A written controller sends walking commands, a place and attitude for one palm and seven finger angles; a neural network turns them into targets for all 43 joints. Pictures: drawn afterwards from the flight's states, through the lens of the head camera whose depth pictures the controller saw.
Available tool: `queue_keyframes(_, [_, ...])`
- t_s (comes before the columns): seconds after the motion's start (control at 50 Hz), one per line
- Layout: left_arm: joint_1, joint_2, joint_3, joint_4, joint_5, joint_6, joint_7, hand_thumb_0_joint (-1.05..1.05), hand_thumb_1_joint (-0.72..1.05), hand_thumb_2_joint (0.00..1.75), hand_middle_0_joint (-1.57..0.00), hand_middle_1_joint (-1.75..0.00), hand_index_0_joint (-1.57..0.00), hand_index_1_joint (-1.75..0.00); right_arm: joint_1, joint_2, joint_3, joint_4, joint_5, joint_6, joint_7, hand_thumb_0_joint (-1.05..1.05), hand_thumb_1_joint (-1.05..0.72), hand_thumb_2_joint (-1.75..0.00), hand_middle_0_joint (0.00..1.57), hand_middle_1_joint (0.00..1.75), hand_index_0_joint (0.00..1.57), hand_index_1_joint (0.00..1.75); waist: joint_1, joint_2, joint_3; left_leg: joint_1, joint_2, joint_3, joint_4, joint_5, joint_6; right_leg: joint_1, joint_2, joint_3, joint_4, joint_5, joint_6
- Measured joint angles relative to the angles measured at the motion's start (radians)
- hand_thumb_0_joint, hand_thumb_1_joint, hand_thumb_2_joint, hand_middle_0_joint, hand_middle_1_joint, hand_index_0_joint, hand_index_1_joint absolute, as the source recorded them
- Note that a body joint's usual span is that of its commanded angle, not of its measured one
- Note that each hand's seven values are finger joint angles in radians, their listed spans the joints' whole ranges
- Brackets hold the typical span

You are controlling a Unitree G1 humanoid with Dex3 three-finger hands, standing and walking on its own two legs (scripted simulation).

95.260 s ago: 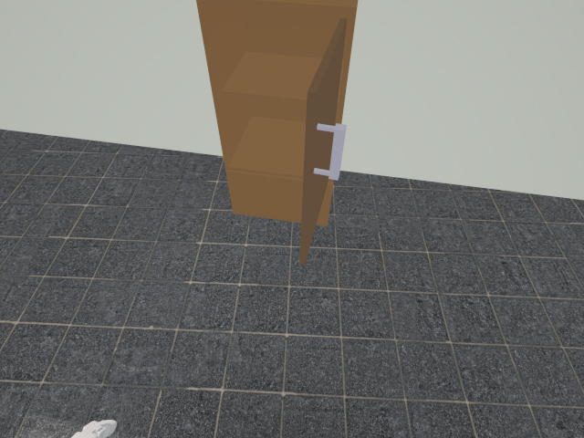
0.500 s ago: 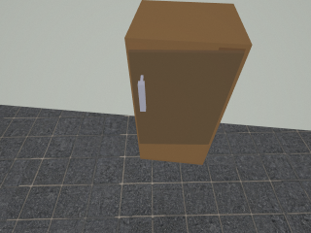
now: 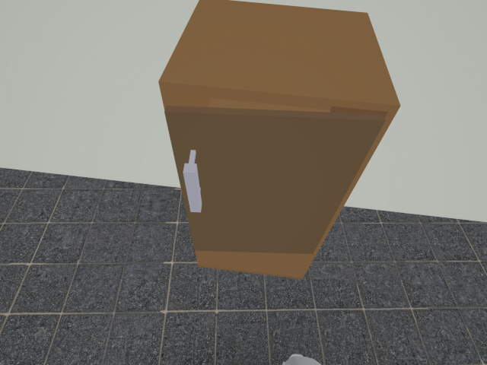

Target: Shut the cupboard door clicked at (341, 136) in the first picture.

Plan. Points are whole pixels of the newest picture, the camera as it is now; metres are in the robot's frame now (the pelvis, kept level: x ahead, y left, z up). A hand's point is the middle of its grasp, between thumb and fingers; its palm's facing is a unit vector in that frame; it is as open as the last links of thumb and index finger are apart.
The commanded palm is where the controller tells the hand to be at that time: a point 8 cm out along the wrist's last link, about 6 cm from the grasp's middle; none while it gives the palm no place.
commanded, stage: come to a stop and stand still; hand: left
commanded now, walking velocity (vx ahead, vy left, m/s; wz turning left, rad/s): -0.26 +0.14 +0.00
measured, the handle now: (194, 182) +0.48 +0.13 -0.05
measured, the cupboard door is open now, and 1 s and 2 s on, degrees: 5 5 5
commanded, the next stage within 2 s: look again from close up in 0.92 s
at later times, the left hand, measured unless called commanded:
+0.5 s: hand out of the picture +0.06 +0.21 -0.18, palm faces +0.07 -0.96 -0.28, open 7.4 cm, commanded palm none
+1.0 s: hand out of the picture +0.03 +0.21 -0.16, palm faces -0.02 -0.97 -0.24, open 7.4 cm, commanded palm none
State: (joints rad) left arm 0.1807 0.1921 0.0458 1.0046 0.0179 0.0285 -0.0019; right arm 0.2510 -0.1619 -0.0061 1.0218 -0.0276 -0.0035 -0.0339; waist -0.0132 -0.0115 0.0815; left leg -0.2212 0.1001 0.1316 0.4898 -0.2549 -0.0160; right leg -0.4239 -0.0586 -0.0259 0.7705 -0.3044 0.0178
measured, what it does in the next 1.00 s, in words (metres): steps on the spot: right foot, then left foot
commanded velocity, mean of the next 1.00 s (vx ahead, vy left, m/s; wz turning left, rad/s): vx -0.04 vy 0.06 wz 0.00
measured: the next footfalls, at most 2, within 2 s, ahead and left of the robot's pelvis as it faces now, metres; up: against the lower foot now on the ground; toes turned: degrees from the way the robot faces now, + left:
right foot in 0.06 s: +0.08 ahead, -0.10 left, +0.00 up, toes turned -1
left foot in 0.46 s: +0.03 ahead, +0.11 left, +0.00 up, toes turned +4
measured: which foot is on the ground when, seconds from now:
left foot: down 0.00-0.08, up 0.10-0.44, down 0.46-1.00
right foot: up 0.00-0.04, down 0.06-1.00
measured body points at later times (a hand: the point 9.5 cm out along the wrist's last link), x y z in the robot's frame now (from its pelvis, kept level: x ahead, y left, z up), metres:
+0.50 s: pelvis +0.00 +0.00 -0.02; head +0.01 +0.00 +0.43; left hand +0.06 +0.26 -0.16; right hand +0.12 -0.25 -0.14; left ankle -0.01 +0.11 -0.74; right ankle +0.06 -0.15 -0.73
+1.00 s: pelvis +0.00 +0.03 +0.00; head +0.00 +0.01 +0.45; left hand +0.03 +0.26 -0.15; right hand -0.02 -0.20 -0.16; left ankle -0.01 +0.11 -0.74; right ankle +0.04 -0.10 -0.74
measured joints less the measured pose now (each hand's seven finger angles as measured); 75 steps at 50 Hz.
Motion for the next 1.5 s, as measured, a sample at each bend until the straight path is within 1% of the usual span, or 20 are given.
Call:
queue_keyframes(0.06, [-0.007,0.012,-0.002,-0.027,0.005,-0.012,0.004,0.01,0.91,0.9,-0.2,-0.3,-0.19,-0.3,0.011,0.001,-0.015,0.014,0.008,0.027,0.01,0.0,-0.91,-0.9,0.2,0.3,0.21,0.3,0.002,-0.012,-0.005,0.0,0.003,-0.003,0.065,-0.053,-0.033,0.055,-0.012,0.004,-0.159,0.157,-0.003])
queue_keyframes(0.1, [-0.015,0.005,-0.005,-0.027,0.011,-0.019,0.01,0.0,0.91,0.9,-0.2,-0.3,-0.19,-0.3,0.002,-0.015,-0.032,0.012,0.015,0.046,0.017,0.0,-0.91,-0.9,0.2,0.3,0.21,0.3,0.003,0.001,-0.005,-0.042,-0.004,-0.032,0.173,-0.156,-0.027,0.056,-0.009,0.003,-0.139,0.052,0.0])
queue_keyframes(0.14, [-0.031,-0.016,-0.015,-0.023,0.011,-0.019,0.015,0.0,0.91,0.9,-0.2,-0.3,-0.19,-0.3,-0.027,-0.042,-0.048,0.007,0.018,0.064,0.014,0.0,-0.91,-0.9,0.2,0.3,0.21,0.3,-0.002,0.03,0.012,-0.103,-0.042,-0.089,0.349,-0.268,-0.018,0.055,-0.002,-0.003,-0.13,0.032,-0.006])
queue_keyframes(0.2, [-0.045,-0.036,-0.02,-0.028,0.009,-0.014,0.025,0.0,0.9,0.9,-0.2,-0.3,-0.2,-0.3,-0.06,-0.072,-0.057,-0.009,0.02,0.07,0.014,0.0,-0.91,-0.9,0.2,0.3,0.2,0.3,-0.003,0.04,0.026,-0.177,-0.098,-0.115,0.557,-0.277,-0.026,0.069,-0.007,-0.002,-0.175,0.067,-0.011])
queue_keyframes(0.24, [-0.047,-0.04,-0.019,-0.034,0.009,-0.012,0.03,0.0,0.9,0.9,-0.2,-0.3,-0.2,-0.3,-0.072,-0.083,-0.059,-0.021,0.018,0.073,0.019,0.0,-0.91,-0.9,0.2,0.3,0.2,0.3,0.001,0.036,0.021,-0.202,-0.118,-0.116,0.603,-0.253,-0.035,0.078,-0.013,-0.004,-0.213,0.087,-0.012])
queue_keyframes(0.3, [-0.044,-0.034,-0.015,-0.043,0.011,-0.015,0.036,0.0,0.9,0.9,-0.2,-0.3,-0.2,-0.3,-0.089,-0.09,-0.057,-0.036,0.017,0.076,0.026,0.0,-0.91,-0.9,0.19,0.3,0.2,0.3,0.014,0.02,0.01,-0.197,-0.128,-0.116,0.552,-0.232,-0.044,0.09,-0.025,-0.007,-0.26,0.115,-0.008])
queue_keyframes(0.38, [-0.03,-0.007,-0.007,-0.048,0.018,-0.012,0.035,0.0,0.9,0.9,-0.21,-0.3,-0.2,-0.3,-0.108,-0.082,-0.05,-0.057,0.02,0.068,0.032,0.0,-0.91,-0.9,0.19,0.3,0.2,0.3,0.033,-0.011,-0.007,-0.135,-0.118,-0.112,0.358,-0.211,-0.038,0.09,-0.037,-0.007,-0.287,0.14,0.004])
queue_keyframes(0.42, [-0.003,0.008,-0.017,-0.051,0.012,-0.009,0.051,0.0,0.9,0.9,-0.21,-0.3,-0.2,-0.3,-0.101,-0.08,-0.048,-0.095,0.023,0.053,0.033,0.0,-0.91,-0.9,0.19,0.3,0.2,0.3,0.027,-0.018,-0.025,-0.069,-0.113,-0.095,0.184,-0.16,-0.035,0.071,-0.044,-0.002,-0.255,0.132,0.018])
queue_keyframes(0.44, [0.015,0.011,-0.023,-0.056,0.007,-0.005,0.055,0.0,0.9,0.9,-0.21,-0.3,-0.2,-0.3,-0.087,-0.088,-0.048,-0.124,0.021,0.041,0.032,0.0,-0.91,-0.9,0.19,0.3,0.2,0.3,0.018,0.0,-0.041,-0.033,-0.099,-0.091,0.092,-0.096,-0.026,0.056,-0.041,-0.01,-0.218,0.115,0.025])
queue_keyframes(0.46, [0.025,0.015,-0.028,-0.057,0.002,0.004,0.055,0.01,0.9,0.9,-0.21,-0.3,-0.2,-0.3,-0.074,-0.092,-0.051,-0.146,0.016,0.03,0.03,0.0,-0.91,-0.9,0.19,0.3,0.2,0.3,0.008,0.015,-0.052,-0.027,-0.093,-0.093,0.07,-0.053,-0.005,0.041,-0.043,-0.019,-0.171,0.085,0.024])
queue_keyframes(0.5, [0.042,0.027,-0.023,-0.054,0.0,0.026,0.053,0.01,0.9,0.9,-0.21,-0.3,-0.2,-0.3,-0.062,-0.078,-0.045,-0.168,0.002,0.033,0.028,0.0,-0.91,-0.9,0.19,0.3,0.2,0.3,0.02,0.005,-0.058,-0.031,-0.111,-0.071,0.13,-0.084,0.033,0.022,-0.041,0.013,-0.079,-0.038,0.003])
queue_keyframes(0.54, [0.066,0.034,-0.022,-0.05,0.002,0.04,0.049,0.01,0.9,0.9,-0.2,-0.3,-0.2,-0.3,-0.055,-0.062,-0.033,-0.181,-0.002,0.038,0.028,0.0,-0.91,-0.9,0.19,0.3,0.2,0.3,0.027,0.01,-0.069,-0.02,-0.119,-0.049,0.141,-0.108,0.052,0.01,-0.016,0.033,0.004,-0.096,-0.012])
queue_keyframes(0.58, [0.088,0.036,-0.024,-0.051,0.001,0.038,0.042,0.01,0.9,0.9,-0.2,-0.3,-0.2,-0.3,-0.05,-0.048,-0.021,-0.185,-0.003,0.04,0.029,0.0,-0.91,-0.9,0.19,0.3,0.2,0.3,0.031,0.022,-0.073,-0.014,-0.127,-0.035,0.139,-0.109,0.06,0.028,0.008,0.03,0.011,-0.082,-0.02])
queue_keyframes(0.64, [0.113,0.028,-0.033,-0.05,0.002,0.015,0.037,0.01,0.9,0.9,-0.2,-0.3,-0.2,-0.3,-0.047,-0.031,-0.003,-0.173,0.007,0.039,0.032,0.0,-0.91,-0.9,0.19,0.3,0.2,0.3,0.042,0.039,-0.07,-0.02,-0.141,-0.016,0.142,-0.106,0.064,0.065,0.025,0.048,-0.084,0.033,-0.026])
queue_keyframes(0.72, [0.142,-0.003,-0.053,-0.041,0.0,-0.001,0.029,0.01,0.9,0.9,-0.2,-0.3,-0.2,-0.3,-0.026,-0.027,-0.009,-0.148,0.017,0.028,0.025,-0.01,-0.93,-0.9,0.2,0.3,0.21,0.3,0.026,0.071,-0.071,-0.005,-0.148,-0.016,0.076,-0.065,0.072,0.076,0.021,0.051,-0.136,0.039,-0.013])
queue_keyframes(0.84, [0.134,-0.027,-0.062,-0.024,-0.002,-0.003,0.027,0.01,0.9,0.9,-0.2,-0.3,-0.2,-0.3,0.036,-0.05,0.0,-0.081,0.011,0.006,0.024,-0.01,-0.94,-0.9,0.2,0.3,0.21,0.3,0.014,0.06,-0.069,0.028,-0.152,-0.008,-0.022,-0.013,0.084,0.108,0.023,0.06,-0.236,0.097,-0.007])
queue_keyframes(0.98, [0.09,-0.031,-0.062,0.01,-0.004,-0.013,0.032,0.01,0.92,0.9,-0.2,-0.3,-0.2,-0.3,0.093,-0.045,0.013,0.01,0.011,0.003,0.016,0.0,-0.92,-0.9,0.2,0.3,0.2,0.3,0.003,0.035,-0.057,0.062,-0.156,-0.015,-0.076,0.009,0.084,0.141,0.02,0.054,-0.283,0.113,-0.001])
queue_keyframes(1.12, [0.063,-0.028,-0.062,0.044,-0.008,-0.018,0.034,0.01,0.92,0.9,-0.2,-0.3,-0.2,-0.3,0.101,-0.021,0.024,0.056,0.012,-0.005,0.011,0.0,-0.91,-0.9,0.19,0.3,0.2,0.3,-0.007,0.031,-0.05,0.084,-0.15,-0.02,-0.093,0.008,0.076,0.164,0.026,0.048,-0.297,0.109,-0.004])
queue_keyframes(1.34, [0.062,-0.035,-0.061,0.074,-0.01,-0.027,0.041,0.01,0.93,0.9,-0.2,-0.3,-0.2,-0.3,0.048,0.01,0.028,0.073,0.015,-0.017,0.008,0.0,-0.91,-0.9,0.2,0.3,0.2,0.3,-0.001,0.039,-0.048,0.102,-0.133,-0.031,-0.092,-0.009,0.059,0.184,0.042,0.036,-0.301,0.092,-0.018])
queue_keyframes(1.5, [0.08,-0.039,-0.061,0.09,-0.009,-0.032,0.042,0.01,0.93,0.9,-0.2,-0.3,-0.2,-0.3,0.022,0.0,0.021,0.082,0.016,-0.019,0.002,0.0,-0.92,-0.9,0.2,0.3,0.2,0.3,0.006,0.033,-0.047,0.109,-0.119,-0.04,-0.094,-0.017,0.047,0.196,0.054,0.025,-0.309,0.084,-0.029])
